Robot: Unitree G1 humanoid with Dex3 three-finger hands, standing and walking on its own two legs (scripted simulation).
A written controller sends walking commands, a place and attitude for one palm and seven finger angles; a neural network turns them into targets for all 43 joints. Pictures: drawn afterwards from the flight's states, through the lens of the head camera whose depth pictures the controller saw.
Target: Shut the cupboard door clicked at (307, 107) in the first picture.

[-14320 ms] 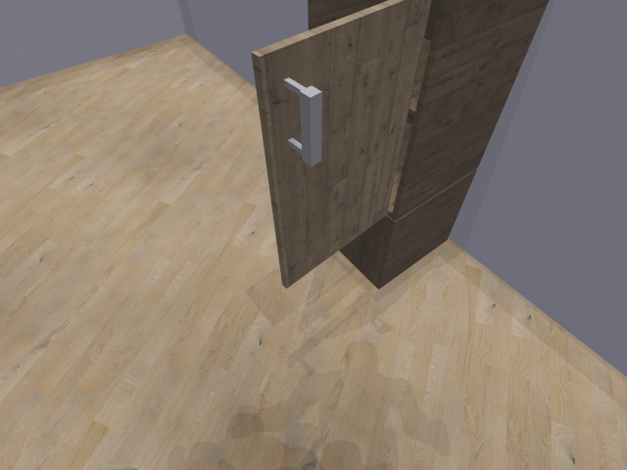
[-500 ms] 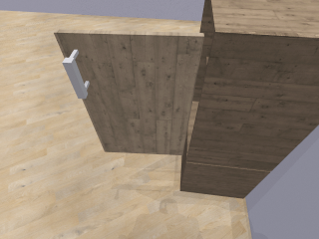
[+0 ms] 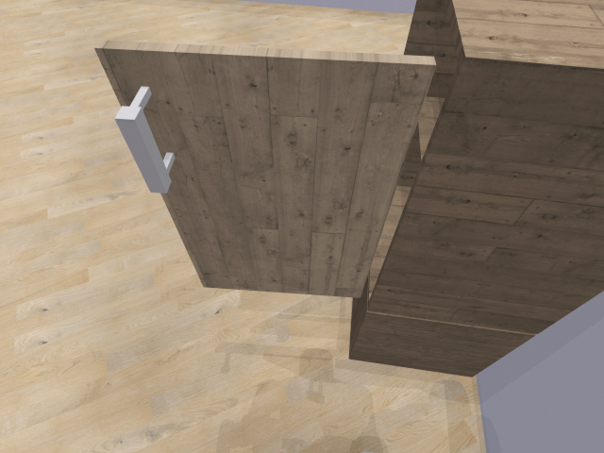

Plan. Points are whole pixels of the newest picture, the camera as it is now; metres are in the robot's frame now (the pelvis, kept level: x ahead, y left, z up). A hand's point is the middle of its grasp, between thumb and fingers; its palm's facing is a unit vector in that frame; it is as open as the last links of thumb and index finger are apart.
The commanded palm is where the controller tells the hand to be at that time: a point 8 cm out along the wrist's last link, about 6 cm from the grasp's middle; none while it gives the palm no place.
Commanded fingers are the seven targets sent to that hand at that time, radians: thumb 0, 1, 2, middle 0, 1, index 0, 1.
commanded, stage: come to a stop and stand still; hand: left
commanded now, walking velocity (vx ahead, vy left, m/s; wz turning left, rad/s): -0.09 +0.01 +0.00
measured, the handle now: (152, 141) +0.45 +0.23 +0.15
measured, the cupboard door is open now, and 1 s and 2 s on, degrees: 94 94 94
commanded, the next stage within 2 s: look again from close up in 0.72 s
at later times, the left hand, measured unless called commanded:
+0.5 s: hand out of the picture +0.03 +0.19 -0.16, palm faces -0.01 -0.97 -0.23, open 7.3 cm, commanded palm none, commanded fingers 0.00 0.90 0.90 -0.20 -0.30 -0.20 -0.30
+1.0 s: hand out of the picture -0.04 +0.17 -0.16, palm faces -0.01 -0.98 -0.18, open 7.3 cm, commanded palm none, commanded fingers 0.00 0.90 0.90 -0.20 -0.30 -0.20 -0.30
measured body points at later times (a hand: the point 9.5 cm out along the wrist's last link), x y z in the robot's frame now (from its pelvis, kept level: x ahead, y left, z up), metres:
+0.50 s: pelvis -0.03 +0.00 +0.00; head -0.03 -0.01 +0.45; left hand +0.03 +0.24 -0.14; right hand +0.02 -0.23 -0.15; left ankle -0.06 +0.10 -0.73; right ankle +0.02 -0.12 -0.73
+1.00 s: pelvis -0.03 +0.00 +0.01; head -0.02 -0.01 +0.46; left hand -0.03 +0.22 -0.15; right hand -0.07 -0.21 -0.16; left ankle -0.06 +0.10 -0.73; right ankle +0.02 -0.12 -0.73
